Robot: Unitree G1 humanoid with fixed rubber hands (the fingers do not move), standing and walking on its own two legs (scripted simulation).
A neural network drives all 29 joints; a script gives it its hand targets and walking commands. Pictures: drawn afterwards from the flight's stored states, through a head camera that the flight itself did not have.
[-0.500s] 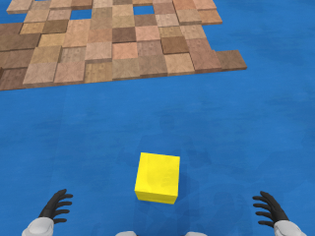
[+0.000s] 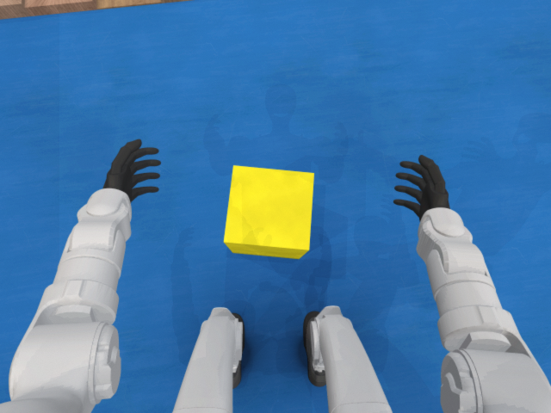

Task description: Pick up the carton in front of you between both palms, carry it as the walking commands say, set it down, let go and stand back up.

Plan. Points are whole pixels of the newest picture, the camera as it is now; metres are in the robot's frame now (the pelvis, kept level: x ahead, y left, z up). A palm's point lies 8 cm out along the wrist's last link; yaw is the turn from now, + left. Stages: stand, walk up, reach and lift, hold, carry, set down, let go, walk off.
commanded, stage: reach and lift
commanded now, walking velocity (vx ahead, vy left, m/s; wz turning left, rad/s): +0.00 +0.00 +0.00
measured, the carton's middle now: (269, 217) +0.48 +0.01 -0.55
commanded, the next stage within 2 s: none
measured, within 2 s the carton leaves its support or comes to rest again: leaves its support in 1.98 s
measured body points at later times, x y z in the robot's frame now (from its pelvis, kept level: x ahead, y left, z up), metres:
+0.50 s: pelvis +0.00 +0.01 -0.07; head +0.31 +0.02 +0.25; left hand +0.52 +0.19 -0.21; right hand +0.48 -0.19 -0.21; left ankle +0.06 +0.12 -0.64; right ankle +0.07 -0.13 -0.64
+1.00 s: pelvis -0.05 +0.00 -0.27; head +0.31 +0.01 +0.00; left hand +0.51 +0.19 -0.44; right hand +0.47 -0.19 -0.43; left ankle +0.06 +0.12 -0.64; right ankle +0.06 -0.14 -0.64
